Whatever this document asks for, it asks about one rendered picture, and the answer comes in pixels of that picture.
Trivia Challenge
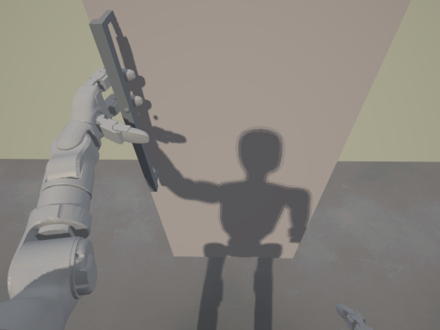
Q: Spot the handle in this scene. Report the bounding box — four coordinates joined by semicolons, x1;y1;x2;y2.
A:
89;10;160;192

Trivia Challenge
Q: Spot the robot right hand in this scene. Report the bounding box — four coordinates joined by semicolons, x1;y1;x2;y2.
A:
336;303;373;330

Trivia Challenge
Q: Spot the robot left upper arm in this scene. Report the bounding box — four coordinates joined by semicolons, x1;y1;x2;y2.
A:
0;236;98;330

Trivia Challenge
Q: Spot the robot left hand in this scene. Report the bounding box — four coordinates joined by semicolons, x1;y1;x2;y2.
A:
70;67;150;144

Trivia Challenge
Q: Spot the fridge door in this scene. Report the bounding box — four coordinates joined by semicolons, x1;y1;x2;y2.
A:
82;0;411;259

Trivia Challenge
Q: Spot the left robot forearm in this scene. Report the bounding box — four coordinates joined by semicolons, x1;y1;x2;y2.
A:
8;121;101;299

